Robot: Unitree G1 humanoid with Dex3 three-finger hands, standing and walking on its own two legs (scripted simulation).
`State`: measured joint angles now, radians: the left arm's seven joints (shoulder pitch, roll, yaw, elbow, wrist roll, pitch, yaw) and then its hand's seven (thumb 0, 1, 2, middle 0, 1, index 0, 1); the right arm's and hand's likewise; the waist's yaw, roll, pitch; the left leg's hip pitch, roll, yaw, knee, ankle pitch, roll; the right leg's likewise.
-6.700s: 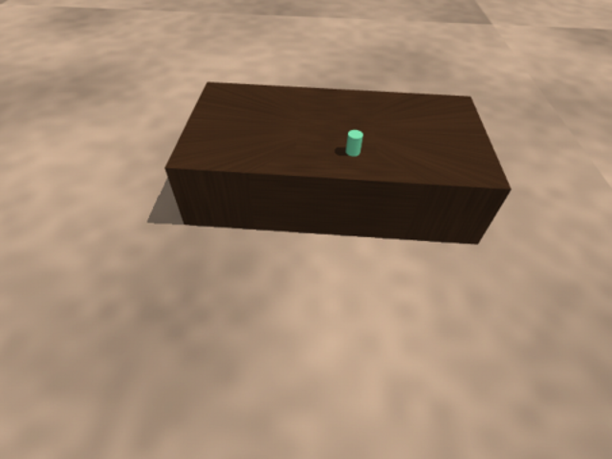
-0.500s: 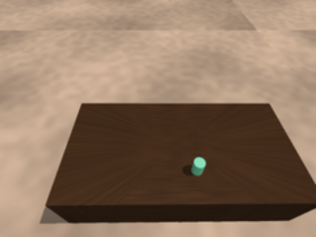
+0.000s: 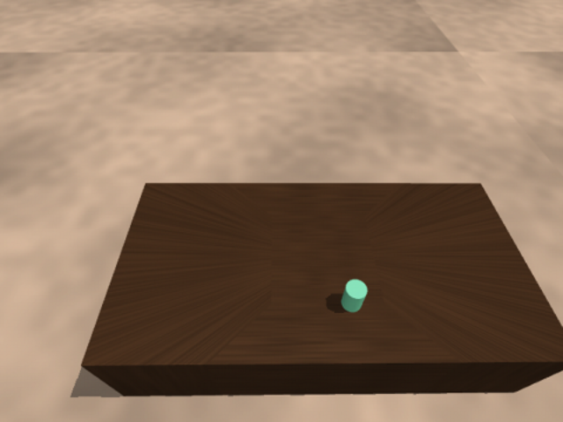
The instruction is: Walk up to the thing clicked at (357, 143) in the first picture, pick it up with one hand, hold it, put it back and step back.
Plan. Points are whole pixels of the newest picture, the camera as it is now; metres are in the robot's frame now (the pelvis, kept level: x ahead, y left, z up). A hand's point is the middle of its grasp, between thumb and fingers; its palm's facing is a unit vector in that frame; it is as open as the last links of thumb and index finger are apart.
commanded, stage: stand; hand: right
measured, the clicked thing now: (353, 296) +0.49 -0.22 -0.41
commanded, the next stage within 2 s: go down in 0.24 s
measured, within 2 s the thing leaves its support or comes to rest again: neither
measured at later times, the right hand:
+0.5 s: hand out of the picture +0.13 -0.25 -0.16, palm faces +0.05 +0.95 -0.31, open 9.0 cm
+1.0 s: hand out of the picture +0.14 -0.27 -0.16, palm faces +0.05 +0.94 -0.33, open 17.1 cm
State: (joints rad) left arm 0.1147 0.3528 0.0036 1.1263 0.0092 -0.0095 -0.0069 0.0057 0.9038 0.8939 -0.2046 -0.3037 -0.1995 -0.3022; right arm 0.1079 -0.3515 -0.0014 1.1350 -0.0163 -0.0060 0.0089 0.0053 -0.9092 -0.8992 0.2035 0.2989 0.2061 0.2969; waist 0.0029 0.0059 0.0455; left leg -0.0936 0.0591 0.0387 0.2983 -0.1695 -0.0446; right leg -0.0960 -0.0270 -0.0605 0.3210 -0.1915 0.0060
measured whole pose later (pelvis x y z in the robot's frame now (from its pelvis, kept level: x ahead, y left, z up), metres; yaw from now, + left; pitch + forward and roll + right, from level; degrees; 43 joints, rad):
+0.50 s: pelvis -0.01 +0.00 -0.01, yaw -1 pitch +2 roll +0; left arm 0.18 0.30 0.03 0.88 -0.03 -0.03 0.03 0.01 0.91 0.90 -0.21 -0.31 -0.20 -0.31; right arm -0.04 -0.33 -0.12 1.09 -0.04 -0.01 0.02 0.01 -0.72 -0.71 0.12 0.18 0.12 0.18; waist 0.01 0.01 0.06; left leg -0.26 0.06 0.06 0.44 -0.22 -0.04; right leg -0.28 -0.03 -0.04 0.47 -0.23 0.01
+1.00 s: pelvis +0.00 +0.00 -0.03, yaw -1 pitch +7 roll +2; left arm 0.24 0.25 0.02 0.69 -0.01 -0.11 0.06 0.01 0.91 0.89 -0.20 -0.30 -0.20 -0.31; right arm 0.12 -0.34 -0.19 0.70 -0.08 0.21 0.06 0.00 0.44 -0.06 0.05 0.06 0.05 0.05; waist 0.03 -0.01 -0.02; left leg -0.46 0.05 0.05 0.66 -0.33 -0.04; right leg -0.49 -0.05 -0.02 0.73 -0.37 0.00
